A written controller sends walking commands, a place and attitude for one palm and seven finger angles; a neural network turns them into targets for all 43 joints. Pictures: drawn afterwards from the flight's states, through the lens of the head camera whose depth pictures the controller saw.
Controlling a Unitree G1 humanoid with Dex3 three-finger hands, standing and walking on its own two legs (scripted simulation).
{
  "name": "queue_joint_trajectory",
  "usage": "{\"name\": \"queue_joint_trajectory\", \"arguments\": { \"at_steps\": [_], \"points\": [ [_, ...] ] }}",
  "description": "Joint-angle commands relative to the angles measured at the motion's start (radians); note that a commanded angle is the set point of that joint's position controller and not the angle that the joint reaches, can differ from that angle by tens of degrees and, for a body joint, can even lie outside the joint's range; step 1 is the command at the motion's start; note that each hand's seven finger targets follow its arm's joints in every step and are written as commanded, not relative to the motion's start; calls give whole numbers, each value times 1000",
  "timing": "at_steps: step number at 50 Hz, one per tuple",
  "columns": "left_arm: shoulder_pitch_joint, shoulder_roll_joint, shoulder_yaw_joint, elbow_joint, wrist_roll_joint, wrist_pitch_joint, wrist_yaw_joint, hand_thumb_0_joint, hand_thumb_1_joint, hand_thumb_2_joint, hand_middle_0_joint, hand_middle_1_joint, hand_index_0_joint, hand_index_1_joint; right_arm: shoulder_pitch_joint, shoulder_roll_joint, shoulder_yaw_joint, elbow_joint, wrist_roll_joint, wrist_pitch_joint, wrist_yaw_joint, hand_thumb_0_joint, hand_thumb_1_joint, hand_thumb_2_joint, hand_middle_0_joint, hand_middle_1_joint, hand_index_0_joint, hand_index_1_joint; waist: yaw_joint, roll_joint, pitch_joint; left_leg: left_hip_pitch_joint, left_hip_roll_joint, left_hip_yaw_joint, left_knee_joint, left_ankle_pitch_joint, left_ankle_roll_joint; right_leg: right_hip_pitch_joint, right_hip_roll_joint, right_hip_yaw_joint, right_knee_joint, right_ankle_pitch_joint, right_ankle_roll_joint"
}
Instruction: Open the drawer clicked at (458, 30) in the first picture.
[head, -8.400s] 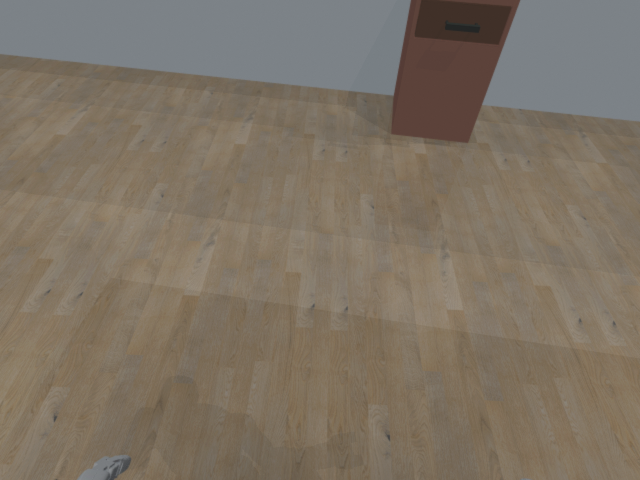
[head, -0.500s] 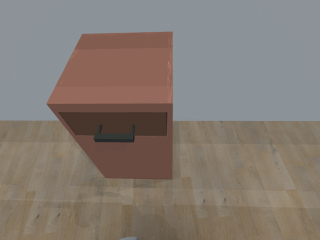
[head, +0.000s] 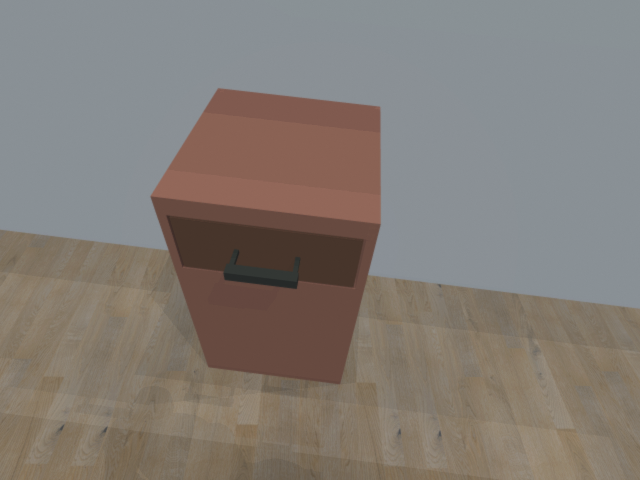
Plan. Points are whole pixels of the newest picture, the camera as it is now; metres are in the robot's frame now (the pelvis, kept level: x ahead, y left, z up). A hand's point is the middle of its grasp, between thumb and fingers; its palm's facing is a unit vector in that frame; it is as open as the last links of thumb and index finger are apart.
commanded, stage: come to a stop and stand still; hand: left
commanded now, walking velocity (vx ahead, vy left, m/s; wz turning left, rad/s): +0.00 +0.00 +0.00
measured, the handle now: (263, 267) +0.53 +0.16 -0.16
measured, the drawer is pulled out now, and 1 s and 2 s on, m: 0.00 0.00 0.00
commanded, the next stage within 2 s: look again from close up in 0.22 s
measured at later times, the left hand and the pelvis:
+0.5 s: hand out of the picture +0.01 +0.17 -0.18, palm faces +0.00 -0.98 -0.20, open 7.3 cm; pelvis +0.01 +0.01 +0.00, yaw +0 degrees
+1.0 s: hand out of the picture +0.04 +0.17 -0.16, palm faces -0.08 -0.96 -0.28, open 7.3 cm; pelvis +0.01 -0.01 +0.00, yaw -2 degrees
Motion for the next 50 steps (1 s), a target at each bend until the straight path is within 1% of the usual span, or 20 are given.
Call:
{"name": "queue_joint_trajectory", "arguments": {
  "at_steps": [1, 5, 6, 8, 13, 15, 16, 17, 18, 20, 24, 26, 30, 37, 43, 46, 47, 48, 49, 50],
  "points": [
    [18, 34, -9, -20, 0, -31, -3, 0, 900, 900, -200, -300, -200, -300, -16, -150, -18, -42, 3, -21, -16, 0, -900, -900, 200, 300, 200, 300, 0, 240, 138, -238, 162, -144, -284, -117, 62, 79, -8, 29, -23, 41, 2],
    [51, 53, -21, 19, -6, -50, 4, 0, 900, 900, -200, -300, -200, -300, 56, -122, -13, -11, 13, -35, -15, 0, -900, -900, 200, 300, 200, 300, -20, 115, 72, -122, 111, -98, -184, 76, 39, 123, -43, 78, -153, 155, 0],
    [50, 49, -21, 26, -8, -55, 5, 0, 900, 900, -200, -300, -200, -300, 70, -123, -13, -3, 13, -36, -16, 0, -900, -900, 200, 300, 200, 300, -26, 38, 41, -90, 109, -85, -159, 108, 31, 124, -42, 88, -156, 169, -2],
    [48, 41, -27, 32, -12, -59, 8, 0, 900, 900, -200, -300, -200, -300, 93, -121, -11, 13, 14, -38, -16, 0, -900, -900, 200, 300, 200, 300, -35, -1, 18, -44, 103, -72, -141, 140, 25, 112, -51, 87, -169, 163, -3],
    [62, 27, -28, 47, -14, -61, 12, 0, 900, 900, -200, -300, -200, -300, 109, -102, -3, 41, 13, -43, -17, 0, -900, -900, 200, 300, 200, 300, -32, 46, 27, -56, 101, -66, -155, 124, 21, 118, -50, 87, -171, 145, -6],
    [64, 25, -28, 51, -14, -62, 15, 0, 900, 900, -200, -300, -200, -300, 127, -94, -1, 49, 14, -44, -18, 0, -900, -900, 200, 300, 200, 300, -32, 40, 33, -64, 101, -66, -152, 140, 20, 129, -49, 86, -169, 156, -9],
    [157, 46, -38, 74, -3, -91, 58, 0, 900, 900, -200, -300, -200, -300, 26, -129, -3, -17, 18, -64, -2, 0, -900, -900, 200, 300, 200, 300, 5, 32, 40, -119, 118, -2, 40, 211, -2, 124, -100, 120, -105, 430, -20],
    [124, 87, -29, 35, -10, -101, 48, 0, 900, 900, -200, -300, -200, -300, 109, -79, -3, -35, 11, -55, -1, 0, -900, -900, 200, 300, 200, 300, -53, 67, -55, -103, 47, -32, 1, 34, -1, 150, -123, 160, -101, 297, -43],
    [94, 67, -33, 27, -11, -101, 37, 0, 900, 900, -200, -300, -200, -300, 125, -68, 2, -21, 8, -62, -3, 0, -900, -900, 200, 300, 200, 300, -50, 118, -11, -101, 58, -44, -47, 75, 12, 101, -99, 140, -86, 201, -51],
    [93, 50, -38, 15, -10, -94, 28, 0, 900, 900, -200, -300, -200, -300, 170, -68, 10, -23, 8, -68, -1, 0, -900, -900, 200, 300, 200, 300, -48, 156, -44, -106, 95, -56, -42, 168, 28, 122, -55, 87, -67, 119, -50],
    [82, 21, -42, 10, -13, -88, 22, 0, 900, 900, -200, -300, -200, -300, 191, -81, 13, -27, 9, -67, -11, 0, -900, -900, 200, 300, 200, 300, -50, 49, 31, -116, 97, -58, -45, 245, 36, 108, -49, 77, -55, 206, -48],
    [77, 20, -42, 10, -13, -83, 21, 0, 900, 900, -200, -300, -200, -300, 196, -83, 15, -21, 8, -65, -12, 0, -900, -900, 200, 300, 200, 300, -47, 70, 74, -135, 97, -57, -61, 236, 38, 98, -42, 74, -54, 185, -46],
    [73, 28, -39, 2, -15, -78, 20, 0, 900, 900, -200, -300, -200, -300, 202, -78, 19, -9, 7, -61, -12, 0, -900, -900, 200, 300, 200, 300, -47, 58, 100, -138, 89, -51, -82, 196, 34, 98, -43, 81, -63, 193, -46],
    [68, 37, -32, -9, -16, -77, 18, 0, 900, 900, -200, -300, -200, -300, 193, -84, 20, 9, 5, -56, -11, 0, -900, -900, 200, 300, 200, 300, -42, 34, 76, -115, 83, -41, -91, 148, 31, 114, -46, 92, -81, 186, -44],
    [67, 41, -30, -7, -16, -81, 16, 0, 900, 900, -200, -300, -200, -300, 186, -82, 19, 23, 6, -57, -11, 0, -900, -900, 200, 300, 200, 300, -43, 44, 37, -83, 82, -34, -86, 167, 28, 132, -53, 100, -90, 230, -46],
    [65, 38, -31, -4, -16, -80, 15, 0, 900, 900, -200, -300, -200, -300, 184, -82, 19, 32, 6, -54, -12, 0, -900, -900, 200, 300, 200, 300, -45, 53, 49, -82, 84, -33, -91, 160, 25, 125, -49, 102, -96, 223, -47],
    [176, 89, -19, 37, -11, -94, 59, 0, 900, 900, -200, -300, -200, -300, 47, -125, -5, -36, 15, -60, -5, 0, -900, -900, 200, 300, 200, 300, 19, -186, 79, -185, 98, 10, 148, 160, -5, 148, -113, 151, -73, 738, -17],
    [-673, 417, -17, -1416, 180, -279, 57, 0, 877, 890, -202, -315, -202, -315, 24, -281, -4, -353, 59, -206, -59, 0, -900, -900, 200, 300, 200, 300, -86, 178, -404, 54, -12, 15, -23, 308, 53, 204, -7, 217, 7, 526, -50],
    [-171, 323, -1, -1117, 201, -179, 125, 0, 853, 880, -203, -330, -203, -330, -45, -188, -13, -325, 39, -291, -94, 0, -900, -900, 200, 300, 200, 300, 4, 316, -340, 72, -2, 40, -33, 475, 58, 171, 33, 127, 32, 304, -73],
    [-134, 238, -28, -1101, 146, -112, 183, 0, 830, 870, -205, -345, -205, -345, -51, -197, -32, -269, 66, -320, -99, 0, -900, -900, 200, 300, 200, 300, -19, 340, -261, 10, 4, 33, -22, 371, 20, 79, 46, 84, 12, 154, -66]
  ]
}}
